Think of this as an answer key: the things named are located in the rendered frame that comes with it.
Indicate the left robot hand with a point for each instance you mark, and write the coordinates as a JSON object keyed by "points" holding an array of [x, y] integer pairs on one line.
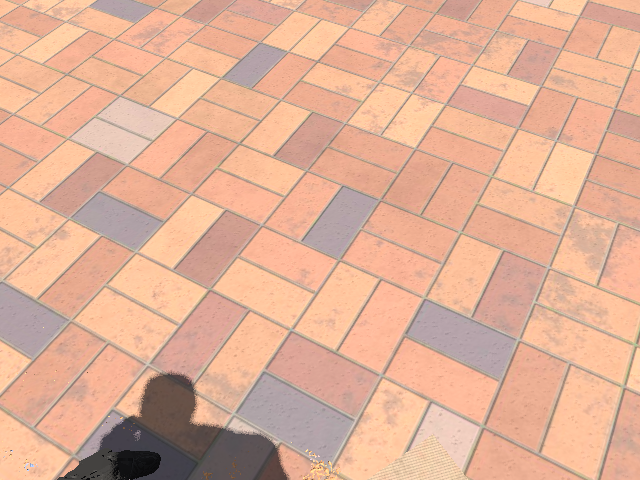
{"points": [[108, 465]]}

